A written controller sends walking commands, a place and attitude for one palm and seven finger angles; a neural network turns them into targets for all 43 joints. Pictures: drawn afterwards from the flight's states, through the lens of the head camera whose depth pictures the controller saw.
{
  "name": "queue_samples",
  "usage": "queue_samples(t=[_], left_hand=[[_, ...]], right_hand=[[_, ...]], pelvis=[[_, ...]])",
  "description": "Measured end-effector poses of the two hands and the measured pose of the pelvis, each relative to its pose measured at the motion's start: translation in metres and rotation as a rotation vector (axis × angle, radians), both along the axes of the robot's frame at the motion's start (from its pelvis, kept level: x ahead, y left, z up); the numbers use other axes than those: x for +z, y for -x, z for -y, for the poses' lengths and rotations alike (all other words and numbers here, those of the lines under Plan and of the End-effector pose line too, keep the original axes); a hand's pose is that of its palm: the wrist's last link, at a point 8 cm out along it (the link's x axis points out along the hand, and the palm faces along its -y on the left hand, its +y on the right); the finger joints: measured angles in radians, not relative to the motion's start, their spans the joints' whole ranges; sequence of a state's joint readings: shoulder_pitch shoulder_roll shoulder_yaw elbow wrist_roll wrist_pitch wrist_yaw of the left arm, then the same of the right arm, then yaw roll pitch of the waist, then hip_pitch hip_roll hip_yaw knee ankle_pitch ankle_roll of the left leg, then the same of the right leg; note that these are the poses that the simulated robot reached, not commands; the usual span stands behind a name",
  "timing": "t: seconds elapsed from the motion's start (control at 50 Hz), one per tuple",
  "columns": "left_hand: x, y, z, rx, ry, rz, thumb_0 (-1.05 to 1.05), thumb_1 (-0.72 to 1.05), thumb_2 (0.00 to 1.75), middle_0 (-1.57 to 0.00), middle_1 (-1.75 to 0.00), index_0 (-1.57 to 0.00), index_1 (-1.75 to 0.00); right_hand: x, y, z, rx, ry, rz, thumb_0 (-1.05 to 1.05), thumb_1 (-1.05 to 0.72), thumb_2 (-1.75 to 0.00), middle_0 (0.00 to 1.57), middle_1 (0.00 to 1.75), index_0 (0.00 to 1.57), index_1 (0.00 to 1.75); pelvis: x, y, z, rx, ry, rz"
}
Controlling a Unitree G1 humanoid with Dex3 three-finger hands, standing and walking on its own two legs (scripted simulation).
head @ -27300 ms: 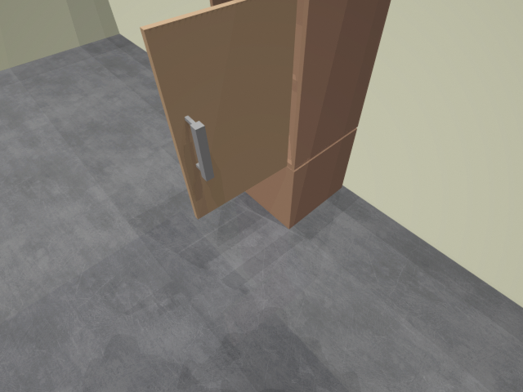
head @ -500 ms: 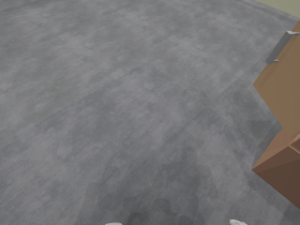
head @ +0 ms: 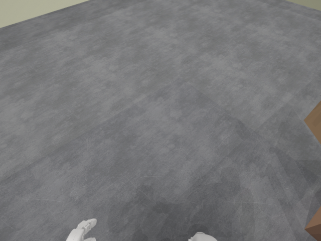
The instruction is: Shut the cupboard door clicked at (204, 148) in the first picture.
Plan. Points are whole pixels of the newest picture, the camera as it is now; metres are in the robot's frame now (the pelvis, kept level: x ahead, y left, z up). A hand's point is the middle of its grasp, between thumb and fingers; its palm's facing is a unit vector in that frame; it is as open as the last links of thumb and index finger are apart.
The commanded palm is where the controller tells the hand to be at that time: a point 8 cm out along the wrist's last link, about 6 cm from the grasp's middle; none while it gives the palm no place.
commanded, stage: walk to a spot facing it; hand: left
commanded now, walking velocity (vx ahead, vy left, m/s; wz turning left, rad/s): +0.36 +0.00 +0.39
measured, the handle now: out of the picture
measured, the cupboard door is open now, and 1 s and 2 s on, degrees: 57 57 57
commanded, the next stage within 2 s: turn to face it in 0.68 s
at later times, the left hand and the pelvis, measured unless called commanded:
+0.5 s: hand out of the picture +0.10 +0.20 -0.18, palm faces +0.28 -0.95 -0.13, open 7.3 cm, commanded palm none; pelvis +0.20 +0.06 +0.00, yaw +12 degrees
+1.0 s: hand (99, 134) +0.50 +0.27 -0.15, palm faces +0.10 -0.97 -0.21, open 7.4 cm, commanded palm none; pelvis +0.42 +0.07 +0.00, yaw +7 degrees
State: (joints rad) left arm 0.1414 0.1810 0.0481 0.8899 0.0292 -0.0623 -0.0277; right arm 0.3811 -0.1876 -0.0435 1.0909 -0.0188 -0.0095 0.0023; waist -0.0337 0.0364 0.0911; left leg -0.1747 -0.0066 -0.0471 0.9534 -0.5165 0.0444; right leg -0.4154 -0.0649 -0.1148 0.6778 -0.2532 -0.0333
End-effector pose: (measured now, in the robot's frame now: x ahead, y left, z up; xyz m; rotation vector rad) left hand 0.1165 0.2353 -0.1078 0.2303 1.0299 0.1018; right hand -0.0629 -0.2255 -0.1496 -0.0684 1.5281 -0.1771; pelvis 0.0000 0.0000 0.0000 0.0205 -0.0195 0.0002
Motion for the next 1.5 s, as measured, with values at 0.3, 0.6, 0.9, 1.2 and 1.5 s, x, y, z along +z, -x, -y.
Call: queue_samples(t=[0.3, 0.6, 0.9, 1.2, 1.5], left_hand=[[-0.009, 0.056, 0.018, 0.294, 0.087, -0.349, 0.0, 0.93, 0.9, -0.2, -0.3, -0.2, -0.3], [-0.027, -0.065, -0.062, 0.364, 0.119, -0.332, 0.01, 0.91, 0.9, -0.2, -0.3, -0.2, -0.3], [-0.001, -0.322, -0.098, 0.199, 0.043, -0.086, 0.0, 0.91, 0.9, -0.2, -0.3, -0.2, -0.3], [-0.011, -0.378, -0.081, 0.145, 0.021, -0.241, 0.0, 0.93, 0.9, -0.2, -0.3, -0.21, -0.3], [-0.015, -0.458, -0.148, 0.007, 0.023, -0.203, 0.01, 0.91, 0.9, -0.2, -0.3, -0.2, -0.3]], right_hand=[[0.04, -0.277, 0.001, 0.255, 0.032, 0.267, 0.0, -0.91, -0.89, 0.2, 0.3, 0.19, 0.3], [0.042, -0.438, -0.097, 0.38, 0.046, 0.393, 0.0, -0.91, -0.89, 0.2, 0.3, 0.2, 0.3], [0.032, -0.416, -0.077, 0.188, 0.059, 0.039, 0.0, -0.92, -0.89, 0.2, 0.3, 0.2, 0.3], [0.029, -0.594, -0.073, 0.135, 0.068, 0.27, 0.0, -0.91, -0.89, 0.2, 0.3, 0.2, 0.3], [0.067, -0.64, -0.106, 0.072, 0.182, 0.449, 0.0, -0.91, -0.89, 0.2, 0.3, 0.2, 0.3]], pelvis=[[0.024, -0.119, 0.0, 0.148, 0.044, -0.031], [0.015, -0.239, -0.075, 0.217, 0.041, -0.004], [0.019, -0.373, -0.084, 0.169, 0.017, -0.011], [0.018, -0.451, -0.078, 0.032, 0.02, -0.044], [0.02, -0.485, -0.13, -0.16, 0.051, -0.035]])
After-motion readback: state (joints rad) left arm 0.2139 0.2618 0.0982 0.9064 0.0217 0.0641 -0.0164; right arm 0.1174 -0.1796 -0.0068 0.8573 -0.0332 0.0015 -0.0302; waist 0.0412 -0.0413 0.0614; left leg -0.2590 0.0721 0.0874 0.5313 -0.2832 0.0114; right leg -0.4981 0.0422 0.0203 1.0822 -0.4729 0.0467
